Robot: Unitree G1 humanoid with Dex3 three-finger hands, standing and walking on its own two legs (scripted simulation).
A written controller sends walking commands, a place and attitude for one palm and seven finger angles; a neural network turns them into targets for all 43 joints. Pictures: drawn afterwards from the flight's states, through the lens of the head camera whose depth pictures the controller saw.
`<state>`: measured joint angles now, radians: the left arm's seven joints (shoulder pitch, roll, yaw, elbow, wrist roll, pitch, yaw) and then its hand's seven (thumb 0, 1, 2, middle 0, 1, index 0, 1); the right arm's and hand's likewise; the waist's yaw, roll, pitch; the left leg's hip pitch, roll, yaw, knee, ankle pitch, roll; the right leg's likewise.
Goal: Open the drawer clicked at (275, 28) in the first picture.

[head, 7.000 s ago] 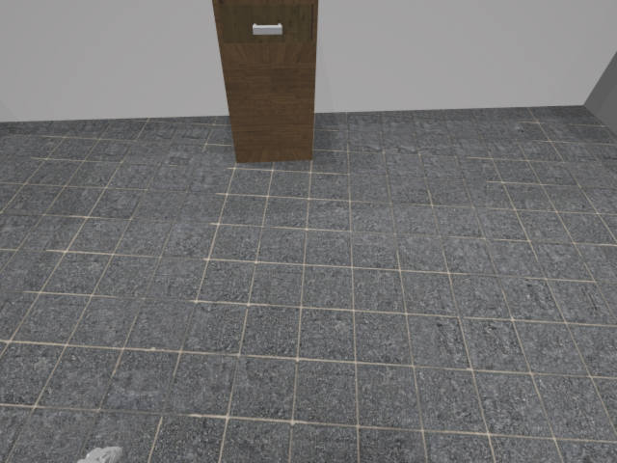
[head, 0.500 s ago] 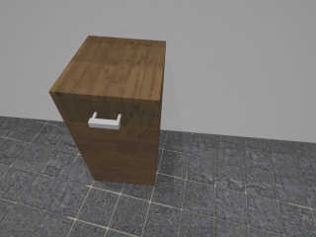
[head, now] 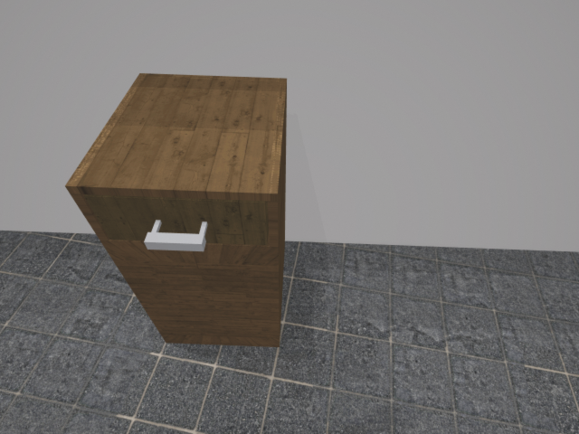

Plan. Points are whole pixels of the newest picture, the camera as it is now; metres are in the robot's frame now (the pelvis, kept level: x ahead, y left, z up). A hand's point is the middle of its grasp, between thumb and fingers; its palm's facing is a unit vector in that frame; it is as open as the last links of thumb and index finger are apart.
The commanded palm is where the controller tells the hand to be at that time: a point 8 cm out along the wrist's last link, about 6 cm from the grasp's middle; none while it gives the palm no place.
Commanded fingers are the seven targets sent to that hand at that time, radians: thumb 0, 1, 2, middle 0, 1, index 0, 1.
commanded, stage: come to a stop and stand still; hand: left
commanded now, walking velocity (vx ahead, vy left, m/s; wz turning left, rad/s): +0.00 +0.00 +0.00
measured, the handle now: (178, 233) +0.49 +0.26 -0.09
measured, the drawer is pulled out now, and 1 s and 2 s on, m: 0.00 0.00 0.00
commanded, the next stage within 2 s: look again from close up in 0.08 s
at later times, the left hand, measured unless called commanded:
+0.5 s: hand out of the picture -0.03 +0.18 -0.19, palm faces +0.04 -0.98 -0.17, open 7.4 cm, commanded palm none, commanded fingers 0.00 0.90 0.90 -0.20 -0.30 -0.20 -0.30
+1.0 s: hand (129, 425) +0.14 +0.22 -0.04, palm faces -0.02 -0.41 -0.91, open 7.8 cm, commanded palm +0.08 +0.23 -0.04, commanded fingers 0.00 0.57 0.76 -0.22 -0.51 -0.22 -0.51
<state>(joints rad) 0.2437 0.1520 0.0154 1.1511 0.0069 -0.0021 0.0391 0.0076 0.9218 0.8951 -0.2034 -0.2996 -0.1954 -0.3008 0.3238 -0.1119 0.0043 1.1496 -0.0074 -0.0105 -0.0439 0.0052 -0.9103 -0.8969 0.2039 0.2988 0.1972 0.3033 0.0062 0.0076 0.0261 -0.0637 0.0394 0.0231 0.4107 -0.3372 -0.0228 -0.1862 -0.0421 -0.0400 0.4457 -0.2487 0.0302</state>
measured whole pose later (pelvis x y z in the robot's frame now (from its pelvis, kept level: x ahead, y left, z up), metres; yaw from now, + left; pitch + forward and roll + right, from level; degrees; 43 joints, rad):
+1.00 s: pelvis -0.06 +0.01 -0.02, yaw +0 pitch +4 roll +2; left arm 0.37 0.30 -0.06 0.12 0.74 0.00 0.35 0.02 0.80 0.84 -0.21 -0.38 -0.20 -0.38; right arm 0.27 -0.26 -0.03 0.68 -0.05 -0.18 -0.04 0.02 -0.92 -0.90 0.21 0.30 0.20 0.30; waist -0.03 0.04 -0.09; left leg -0.38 -0.01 0.05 0.70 -0.37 0.00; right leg -0.51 -0.02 0.10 0.73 -0.30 0.00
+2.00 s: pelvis -0.01 +0.01 -0.02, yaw +3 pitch +6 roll +0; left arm 0.14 0.43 -0.03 -0.02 0.99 -0.02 0.21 0.00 -0.36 0.35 -0.32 -1.12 -0.31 -1.12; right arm 0.14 -0.25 -0.05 0.58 -0.04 0.08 0.00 0.01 -0.91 -0.90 0.20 0.30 0.20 0.30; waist 0.06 0.05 -0.06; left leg -0.33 0.01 0.00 0.64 -0.41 -0.01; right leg -0.43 -0.01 0.05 0.66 -0.33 0.02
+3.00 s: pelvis -0.03 +0.00 -0.01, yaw +4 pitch +4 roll +1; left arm -0.18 0.45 -0.08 0.27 0.99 -0.11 0.12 0.00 -0.49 0.30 -0.32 -1.20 -0.32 -1.20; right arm 0.16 -0.23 -0.03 0.61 0.00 0.09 -0.01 0.01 -0.91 -0.90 0.20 0.30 0.20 0.30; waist 0.07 0.05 -0.04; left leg -0.29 0.00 -0.02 0.54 -0.33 -0.02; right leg -0.39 -0.02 0.03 0.57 -0.26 0.01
